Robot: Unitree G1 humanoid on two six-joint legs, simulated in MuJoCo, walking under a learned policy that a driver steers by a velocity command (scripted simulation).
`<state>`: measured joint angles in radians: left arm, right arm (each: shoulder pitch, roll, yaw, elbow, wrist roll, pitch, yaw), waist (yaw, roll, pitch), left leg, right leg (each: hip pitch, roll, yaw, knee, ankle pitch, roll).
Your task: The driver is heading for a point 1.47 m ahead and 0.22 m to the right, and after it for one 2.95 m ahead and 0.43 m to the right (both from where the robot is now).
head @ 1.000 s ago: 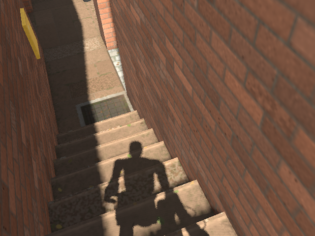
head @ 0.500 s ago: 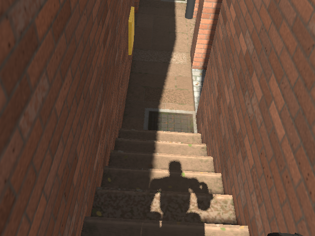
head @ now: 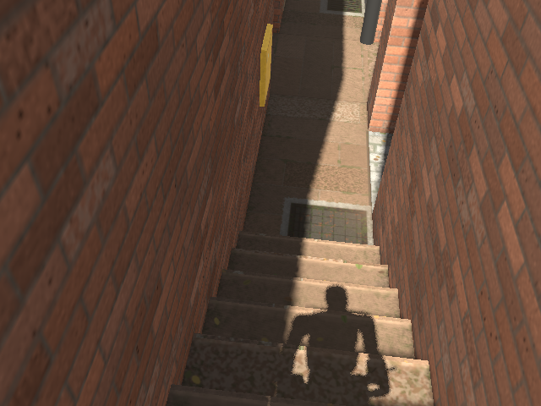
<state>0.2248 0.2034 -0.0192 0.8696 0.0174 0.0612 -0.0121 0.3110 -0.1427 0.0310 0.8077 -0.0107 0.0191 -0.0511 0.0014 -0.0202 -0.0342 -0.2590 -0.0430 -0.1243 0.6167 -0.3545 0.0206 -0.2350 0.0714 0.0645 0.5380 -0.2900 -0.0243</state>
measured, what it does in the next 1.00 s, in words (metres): goes down: right foot 0.17 m lower, then left foot 0.06 m lower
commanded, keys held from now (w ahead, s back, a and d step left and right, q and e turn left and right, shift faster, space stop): w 0.56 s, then no key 0.44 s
